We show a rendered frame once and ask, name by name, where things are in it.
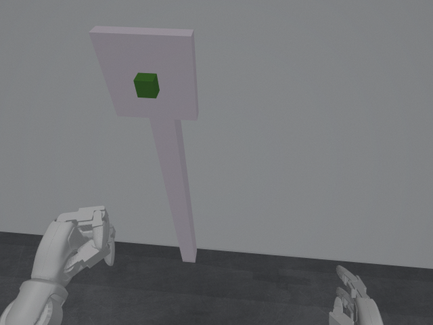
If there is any robot left hand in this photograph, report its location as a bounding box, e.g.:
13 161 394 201
31 206 116 288

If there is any button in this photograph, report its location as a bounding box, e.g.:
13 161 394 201
133 73 160 98

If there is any panel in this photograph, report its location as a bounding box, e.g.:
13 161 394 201
89 26 199 263

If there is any left robot forearm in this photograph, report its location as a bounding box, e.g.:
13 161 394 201
0 279 68 325

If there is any robot right hand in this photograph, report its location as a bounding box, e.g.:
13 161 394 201
329 265 384 325

